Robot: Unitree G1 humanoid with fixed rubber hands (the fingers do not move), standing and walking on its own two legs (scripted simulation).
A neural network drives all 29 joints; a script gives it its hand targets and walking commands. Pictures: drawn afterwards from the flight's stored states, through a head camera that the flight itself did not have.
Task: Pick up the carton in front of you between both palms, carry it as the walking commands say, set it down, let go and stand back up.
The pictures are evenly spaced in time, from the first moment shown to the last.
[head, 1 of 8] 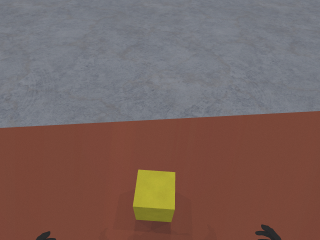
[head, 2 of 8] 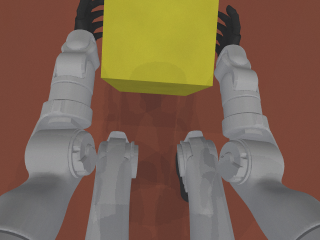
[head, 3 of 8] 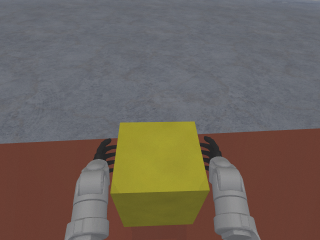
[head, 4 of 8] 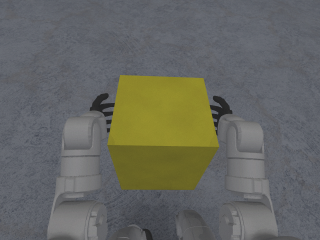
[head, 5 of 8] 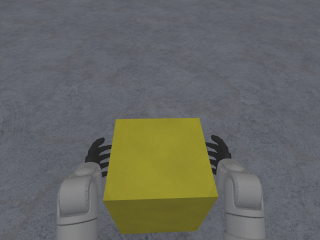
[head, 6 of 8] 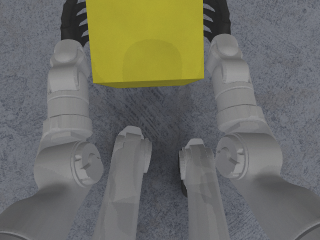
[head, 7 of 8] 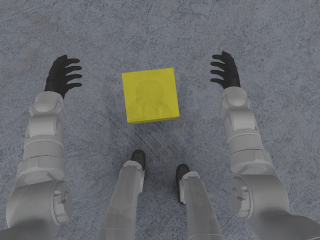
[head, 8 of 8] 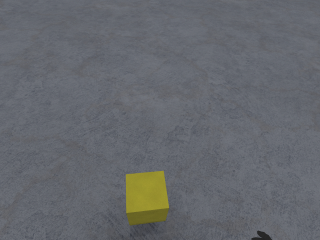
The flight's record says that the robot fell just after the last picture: no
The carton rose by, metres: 0.68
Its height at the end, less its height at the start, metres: -0.10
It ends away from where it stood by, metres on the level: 2.81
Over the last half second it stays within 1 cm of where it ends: yes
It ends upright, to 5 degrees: yes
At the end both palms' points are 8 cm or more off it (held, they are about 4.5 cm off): yes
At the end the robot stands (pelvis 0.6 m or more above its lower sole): yes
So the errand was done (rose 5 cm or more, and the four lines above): yes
